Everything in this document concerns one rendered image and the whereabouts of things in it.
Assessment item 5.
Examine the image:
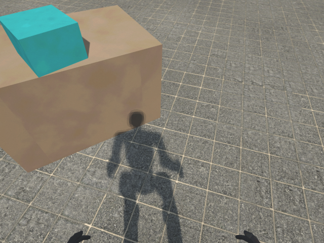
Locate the robot right hand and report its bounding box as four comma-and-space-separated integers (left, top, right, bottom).
235, 230, 260, 243

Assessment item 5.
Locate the carton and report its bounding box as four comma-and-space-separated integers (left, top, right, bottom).
0, 5, 88, 77

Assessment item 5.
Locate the robot left hand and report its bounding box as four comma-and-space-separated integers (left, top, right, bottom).
67, 231, 91, 243

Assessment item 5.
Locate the pedestal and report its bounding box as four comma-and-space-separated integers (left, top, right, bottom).
0, 5, 163, 173

